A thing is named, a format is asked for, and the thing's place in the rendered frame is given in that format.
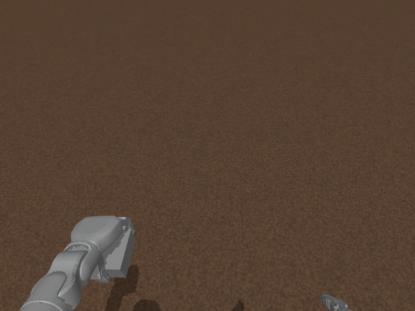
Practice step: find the right robot hand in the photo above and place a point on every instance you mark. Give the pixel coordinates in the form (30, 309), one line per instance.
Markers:
(333, 304)

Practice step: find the small box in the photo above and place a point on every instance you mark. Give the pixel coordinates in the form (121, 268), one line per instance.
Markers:
(117, 256)

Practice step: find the left robot arm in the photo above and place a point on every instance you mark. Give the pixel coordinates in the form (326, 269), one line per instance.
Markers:
(61, 288)

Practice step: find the left robot hand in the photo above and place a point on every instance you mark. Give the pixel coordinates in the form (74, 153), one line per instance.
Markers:
(102, 231)

